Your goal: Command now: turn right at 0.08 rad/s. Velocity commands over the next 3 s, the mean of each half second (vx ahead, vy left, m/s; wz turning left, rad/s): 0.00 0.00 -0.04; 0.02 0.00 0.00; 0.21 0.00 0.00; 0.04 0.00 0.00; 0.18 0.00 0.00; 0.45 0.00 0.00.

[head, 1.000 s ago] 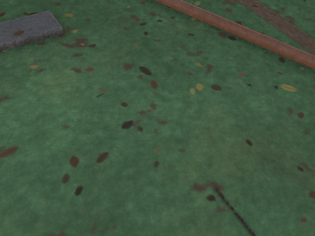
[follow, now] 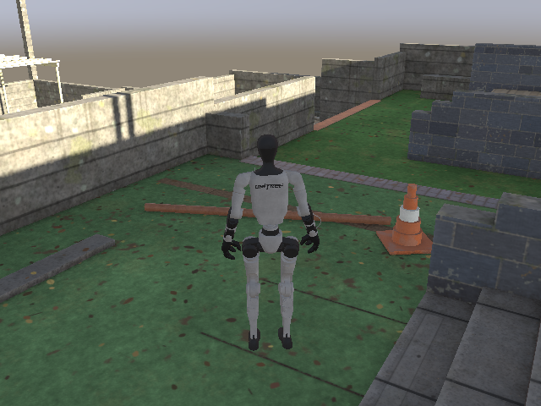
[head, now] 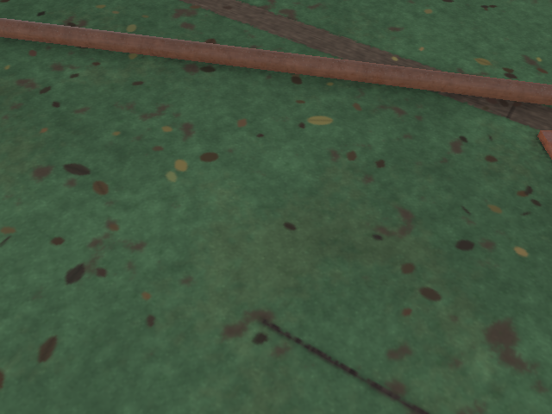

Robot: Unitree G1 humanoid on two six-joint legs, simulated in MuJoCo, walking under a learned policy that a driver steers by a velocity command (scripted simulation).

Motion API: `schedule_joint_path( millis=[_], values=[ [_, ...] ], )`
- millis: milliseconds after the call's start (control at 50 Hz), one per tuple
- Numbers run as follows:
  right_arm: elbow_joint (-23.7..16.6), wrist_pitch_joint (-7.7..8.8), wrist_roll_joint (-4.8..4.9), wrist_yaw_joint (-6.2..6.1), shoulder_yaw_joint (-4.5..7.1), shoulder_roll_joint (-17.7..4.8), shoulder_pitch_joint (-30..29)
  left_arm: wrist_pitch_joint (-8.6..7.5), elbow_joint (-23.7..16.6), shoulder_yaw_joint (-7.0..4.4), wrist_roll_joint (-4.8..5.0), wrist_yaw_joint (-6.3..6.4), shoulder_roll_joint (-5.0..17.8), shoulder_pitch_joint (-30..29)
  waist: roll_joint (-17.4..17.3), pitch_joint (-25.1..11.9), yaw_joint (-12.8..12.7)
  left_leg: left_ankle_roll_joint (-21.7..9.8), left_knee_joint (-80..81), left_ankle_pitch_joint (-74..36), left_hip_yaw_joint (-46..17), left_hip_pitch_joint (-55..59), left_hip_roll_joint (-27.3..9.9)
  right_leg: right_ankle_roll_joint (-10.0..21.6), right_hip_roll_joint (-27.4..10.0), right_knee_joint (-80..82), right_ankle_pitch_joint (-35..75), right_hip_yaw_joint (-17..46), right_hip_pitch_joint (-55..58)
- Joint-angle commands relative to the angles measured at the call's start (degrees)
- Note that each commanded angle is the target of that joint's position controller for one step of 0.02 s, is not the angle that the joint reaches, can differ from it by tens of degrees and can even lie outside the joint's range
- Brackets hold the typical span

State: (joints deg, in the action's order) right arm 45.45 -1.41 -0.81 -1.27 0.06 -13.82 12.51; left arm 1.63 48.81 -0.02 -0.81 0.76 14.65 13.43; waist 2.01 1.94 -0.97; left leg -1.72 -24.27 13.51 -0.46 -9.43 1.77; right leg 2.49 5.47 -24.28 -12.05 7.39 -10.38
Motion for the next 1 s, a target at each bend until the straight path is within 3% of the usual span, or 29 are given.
schedule_joint_path(
  millis=[20, 100, 200, 520, 900, 920, 960, 1000],
  values=[
    [-2.5, 1.27, 0.08, 0.03, 1.32, -8.2, -1.5, -0.46, -0.7, -1.57, -0.3, -0.19, 7.0, 0.0, -9.5, -0.2, 0.1, -2.5, 8.4, -5.4, -10.0, -3.1, -9.6, 0.2, -5.0, 3.7, 6.1, 4.1, 3.6],
    [-0.7, 1.41, 0.5, -0.14, 1.24, -8.1, -0.2, -1.04, 3.2, -1.16, 0.2, 0.32, 6.0, 1.1, -4.0, -0.4, 0.6, -2.2, 6.8, -6.7, -8.2, 1.6, -8.3, -0.3, -6.0, 5.4, 7.8, 4.7, 0.9],
    [1.9, 1.65, 0.28, 0.0, 0.97, -7.7, 0.1, -1.05, 6.7, -0.96, 0.37, 0.78, 5.8, 0.6, -2.5, -0.8, 1.0, -2.3, 6.4, -7.7, -7.6, 2.2, -7.9, -0.4, -6.6, 6.3, 8.6, 4.9, 1.3],
    [10.1, 1.77, 0.25, -0.26, -0.23, -6.2, 2.5, -1.02, 14.6, -0.05, 0.48, 1.41, 4.6, 1.3, -2.7, 0.2, 1.0, -2.0, 7.0, -7.0, -7.3, 1.3, -6.9, -0.1, -7.8, 6.7, 8.8, 4.4, 1.9],
    [15.4, 1.85, 0.2, -0.81, -0.61, -3.0, 5.8, -1.2, 18.0, 0.74, 0.5, 1.95, 1.4, 3.4, -2.2, 1.1, 1.2, -2.2, 6.5, -7.2, -7.2, 1.0, -6.4, -0.3, -7.9, 5.8, 8.1, 3.4, 0.6],
    [15.7, 1.82, 0.08, -0.76, -0.63, -2.8, 6.2, -1.16, 18.2, 0.88, 0.42, 1.98, 0.8, 3.9, -2.4, 0.0, 1.3, -2.3, 7.5, -1.5, -7.4, 1.4, -6.1, -0.2, -7.4, 6.0, 4.4, 3.1, 0.9],
    [15.9, 1.34, -0.04, -0.66, 0.48, -5.2, 6.9, -1.04, 17.4, 0.57, 0.03, 1.93, 1.2, 3.7, -4.9, 1.3, 1.8, -3.8, 9.0, 14.9, -9.6, 0.5, -5.8, 0.7, -4.4, 1.7, -6.8, 0.6, -2.7],
    [16.6, 0.75, 0.03, -0.51, 1.58, -6.8, 10.6, -1.2, 15.6, 0.33, -0.95, 1.26, 1.0, 1.8, -8.8, 4.5, 3.5, -8.3, 13.8, 32.1, -18.1, 0.3, -10.7, 1.5, -1.5, -7.5, -15.8, -3.4, -11.3]
  ],
)
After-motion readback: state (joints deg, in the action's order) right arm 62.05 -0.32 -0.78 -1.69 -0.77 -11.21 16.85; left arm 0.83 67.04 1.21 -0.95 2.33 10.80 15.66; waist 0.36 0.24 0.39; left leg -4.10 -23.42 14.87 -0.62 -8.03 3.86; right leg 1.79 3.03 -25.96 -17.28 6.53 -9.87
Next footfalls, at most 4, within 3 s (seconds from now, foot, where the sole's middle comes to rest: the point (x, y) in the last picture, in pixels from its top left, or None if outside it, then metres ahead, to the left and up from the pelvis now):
1.24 right None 0.14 -0.11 -0.78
1.64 left None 0.26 0.06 -0.78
2.48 left None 0.38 0.11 -0.78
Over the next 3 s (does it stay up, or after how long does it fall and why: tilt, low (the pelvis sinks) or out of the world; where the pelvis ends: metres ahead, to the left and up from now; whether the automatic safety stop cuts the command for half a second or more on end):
stays up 0.53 0.03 -0.02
